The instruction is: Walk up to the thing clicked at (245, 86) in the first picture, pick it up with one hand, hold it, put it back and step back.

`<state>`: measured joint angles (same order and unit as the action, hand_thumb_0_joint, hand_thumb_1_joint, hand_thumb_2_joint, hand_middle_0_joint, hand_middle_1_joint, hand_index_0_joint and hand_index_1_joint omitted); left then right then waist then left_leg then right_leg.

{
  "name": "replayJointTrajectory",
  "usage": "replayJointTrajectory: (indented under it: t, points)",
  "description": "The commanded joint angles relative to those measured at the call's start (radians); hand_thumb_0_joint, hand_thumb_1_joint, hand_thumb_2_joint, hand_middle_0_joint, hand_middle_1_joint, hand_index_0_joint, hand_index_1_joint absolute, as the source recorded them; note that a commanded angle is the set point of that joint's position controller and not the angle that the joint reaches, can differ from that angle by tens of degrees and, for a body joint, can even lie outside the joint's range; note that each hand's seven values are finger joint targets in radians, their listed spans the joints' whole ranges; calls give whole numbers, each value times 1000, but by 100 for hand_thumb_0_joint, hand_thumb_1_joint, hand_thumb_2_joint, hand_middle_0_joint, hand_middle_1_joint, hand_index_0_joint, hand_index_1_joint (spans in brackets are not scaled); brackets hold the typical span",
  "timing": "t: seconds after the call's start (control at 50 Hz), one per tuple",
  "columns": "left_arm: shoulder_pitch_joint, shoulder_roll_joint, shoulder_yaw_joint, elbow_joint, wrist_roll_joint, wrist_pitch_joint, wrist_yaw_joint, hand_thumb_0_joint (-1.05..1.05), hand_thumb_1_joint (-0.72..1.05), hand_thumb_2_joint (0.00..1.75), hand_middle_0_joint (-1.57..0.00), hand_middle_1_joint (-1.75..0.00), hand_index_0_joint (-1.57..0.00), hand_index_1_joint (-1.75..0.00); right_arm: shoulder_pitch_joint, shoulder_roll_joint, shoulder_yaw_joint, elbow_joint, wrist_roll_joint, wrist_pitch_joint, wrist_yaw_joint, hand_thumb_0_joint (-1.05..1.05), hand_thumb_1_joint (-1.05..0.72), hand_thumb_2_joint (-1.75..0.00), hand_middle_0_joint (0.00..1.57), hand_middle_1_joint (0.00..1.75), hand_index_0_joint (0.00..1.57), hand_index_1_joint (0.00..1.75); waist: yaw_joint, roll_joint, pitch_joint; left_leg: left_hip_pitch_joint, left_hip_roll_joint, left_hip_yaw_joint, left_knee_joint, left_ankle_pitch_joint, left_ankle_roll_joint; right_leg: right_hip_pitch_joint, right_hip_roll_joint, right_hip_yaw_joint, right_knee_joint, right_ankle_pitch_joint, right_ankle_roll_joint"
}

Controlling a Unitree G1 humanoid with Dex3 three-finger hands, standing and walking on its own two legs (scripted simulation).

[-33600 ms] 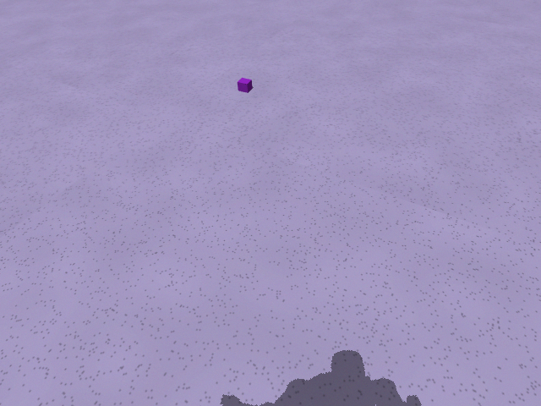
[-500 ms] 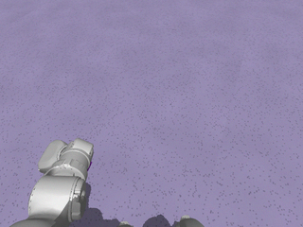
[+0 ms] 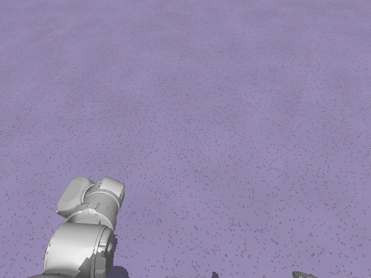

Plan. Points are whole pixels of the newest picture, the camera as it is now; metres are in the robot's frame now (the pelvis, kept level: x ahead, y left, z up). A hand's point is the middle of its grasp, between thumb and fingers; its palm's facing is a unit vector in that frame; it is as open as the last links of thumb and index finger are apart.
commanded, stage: hold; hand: left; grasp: from above
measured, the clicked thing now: (96, 210) +0.34 +0.25 -0.10
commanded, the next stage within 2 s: crouch in 1.58 s
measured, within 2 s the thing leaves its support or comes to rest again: neither
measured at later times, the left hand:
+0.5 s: hand (94, 202) +0.33 +0.23 -0.03, palm faces -0.10 -0.45 -0.89, open 9.8 cm
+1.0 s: hand (88, 200) +0.32 +0.23 -0.01, palm faces -0.09 -0.45 -0.89, open 9.8 cm
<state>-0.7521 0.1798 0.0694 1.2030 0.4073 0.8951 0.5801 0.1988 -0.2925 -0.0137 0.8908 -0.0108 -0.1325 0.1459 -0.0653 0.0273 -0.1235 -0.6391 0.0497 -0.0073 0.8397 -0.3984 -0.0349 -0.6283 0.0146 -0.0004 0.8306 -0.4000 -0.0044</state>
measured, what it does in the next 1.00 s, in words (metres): stands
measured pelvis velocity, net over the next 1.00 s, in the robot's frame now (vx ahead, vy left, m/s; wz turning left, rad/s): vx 0.00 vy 0.00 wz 0.00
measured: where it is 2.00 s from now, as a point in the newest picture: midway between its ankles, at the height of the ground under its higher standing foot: outside the picture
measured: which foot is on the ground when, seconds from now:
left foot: down 0.00-1.00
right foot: down 0.00-1.00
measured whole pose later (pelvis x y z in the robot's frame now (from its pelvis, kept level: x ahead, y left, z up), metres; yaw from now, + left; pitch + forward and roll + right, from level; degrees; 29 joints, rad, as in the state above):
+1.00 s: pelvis +0.00 +0.00 +0.02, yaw +0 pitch +7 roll +0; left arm -0.74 0.16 0.03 1.13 0.39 0.99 0.55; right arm 0.15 -0.29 0.00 0.87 0.01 -0.12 0.15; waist -0.04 0.03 -0.10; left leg -0.47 0.04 0.00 0.69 -0.34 -0.03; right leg -0.47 0.01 0.01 0.69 -0.35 0.00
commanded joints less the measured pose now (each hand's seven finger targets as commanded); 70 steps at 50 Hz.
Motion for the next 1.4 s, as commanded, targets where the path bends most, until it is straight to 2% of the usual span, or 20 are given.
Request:
replayJointTrajectory:
  t: [0.0,0.08,0.22,0.24,0.32,0.36,0.46,0.58,0.62,0.64,0.68,0.7,0.8,0.84,0.94,1.02,1.06,1.16,1.2,1.38]
  points:
    - [-427,188,-24,-153,46,11,49,0,62,68,-98,-58,-95,-62,-14,-159,-53,-91,10,-30,-8,0,-89,-90,20,30,20,30,5,11,-320,200,-50,47,-112,285,10,195,32,-22,-121,343,10]
    - [-423,172,-40,-148,56,18,40,0,61,68,-98,-57,-94,-61,-20,-153,-47,-96,15,-29,-8,0,-90,-90,20,30,20,30,-6,-22,-301,200,-55,48,-121,272,18,200,29,-16,-145,345,15]
    - [-427,197,-6,-182,46,23,48,0,62,70,-98,-60,-94,-64,-17,-160,-61,-107,14,-22,-4,0,-90,-90,20,30,20,30,0,-46,-366,216,-65,62,-99,358,21,272,16,0,-128,552,27]
    - [-381,156,-28,-123,42,34,42,0,61,69,-97,-59,-94,-63,-19,-156,-62,-101,14,-19,-1,0,-90,-90,20,30,20,30,-1,-64,-356,207,-65,62,-105,360,21,277,17,-1,-125,567,27]
    - [-413,197,-10,-168,50,38,49,0,60,65,-97,-56,-93,-60,-21,-158,-62,-109,15,-18,-1,0,-90,-90,20,30,20,30,9,-42,-341,232,-63,59,-127,344,21,271,22,-7,-145,487,21]
    - [-403,162,-36,-151,49,45,49,0,62,66,-98,-56,-95,-60,-40,-153,-54,-115,16,-18,1,0,-90,-90,20,30,20,30,3,-26,-299,229,-61,57,-141,301,21,240,24,-6,-163,404,18]
    - [-434,176,-28,-205,31,44,56,0,61,66,-96,-59,-93,-62,-63,-153,-54,-124,15,-21,-3,0,-90,-90,20,30,20,30,15,-5,-299,248,-55,53,-164,288,18,248,27,-14,-169,346,11]
    - [-442,178,-37,-253,35,55,45,0,61,70,-97,-61,-94,-64,-71,-153,-48,-125,20,-17,-8,0,-90,-90,20,30,20,30,7,-31,-329,273,-59,50,-169,301,24,275,25,-8,-190,368,17]
    - [-413,165,-48,-211,32,66,41,0,62,68,-98,-59,-94,-63,-82,-152,-45,-123,23,-18,-8,0,-90,-90,20,30,20,30,13,-39,-273,252,-60,54,-176,284,25,268,24,-9,-202,351,17]
    - [-441,206,-23,-274,31,61,44,0,61,68,-97,-59,-93,-63,-72,-156,-47,-132,21,-19,-9,0,-90,-90,20,30,20,30,11,-46,-327,269,-62,54,-166,305,27,285,21,-2,-200,389,20]
    - [-407,157,-56,-208,32,78,40,0,60,67,-96,-59,-93,-62,-90,-147,-40,-127,26,-21,-8,0,-90,-90,20,30,20,30,4,-50,-277,255,-63,58,-179,267,28,277,21,1,-219,342,20]
    - [-446,192,-40,-258,34,75,41,0,60,70,-97,-60,-93,-64,-82,-150,-39,-129,25,-22,-8,0,-90,-90,20,30,20,30,9,-54,-281,257,-65,56,-181,252,30,279,19,4,-230,318,20]
    - [-391,172,-53,-209,33,91,26,0,63,66,-99,-58,-96,-61,-102,-145,-39,-130,30,-26,-8,0,-90,-90,20,30,20,30,30,-46,-269,270,-59,53,-204,278,26,295,21,-12,-224,324,14]
    - [-439,169,-55,-249,40,90,22,0,60,63,-96,-58,-93,-61,-102,-144,-37,-133,30,-27,-6,0,-90,-90,20,30,20,30,15,-41,-295,282,-61,53,-201,297,28,297,20,-3,-230,366,17]
    - [-417,155,-66,-227,41,96,19,0,63,67,-98,-60,-95,-63,-123,-143,-35,-135,32,-35,-6,0,-90,-90,20,30,20,30,28,-41,-261,288,-53,44,-234,259,25,297,25,-14,-239,289,8]
    - [-453,185,-54,-245,42,98,21,0,63,63,-97,-58,-95,-61,-120,-150,-35,-138,33,-35,-7,0,-90,-90,20,30,20,30,27,-24,-285,302,-54,44,-230,303,24,305,24,-13,-229,338,7]
    - [-467,147,-74,-243,39,96,17,0,62,69,-98,-61,-95,-64,-125,-142,-30,-134,34,-34,-6,0,-90,-90,20,30,20,30,15,-29,-281,316,-55,42,-236,309,25,307,26,-15,-236,347,7]
    - [-461,169,-62,-242,43,96,15,0,65,66,-100,-59,-97,-62,-118,-148,-36,-132,34,-34,-6,0,-90,-90,20,30,20,30,32,-5,-300,323,-54,44,-234,358,19,323,25,-20,-223,386,3]
    - [-456,143,-71,-232,35,101,10,0,65,68,-100,-60,-97,-63,-121,-146,-38,-136,36,-31,-5,0,-90,-90,20,30,20,30,18,-31,-311,339,-54,44,-232,378,22,336,25,-21,-222,420,6]
    - [-453,158,-63,-226,43,89,-3,0,65,66,-101,-57,-97,-61,-106,-147,-45,-130,38,-26,-4,0,-90,-90,20,30,20,30,26,-39,-312,328,-58,51,-228,411,25,349,21,-18,-230,484,8]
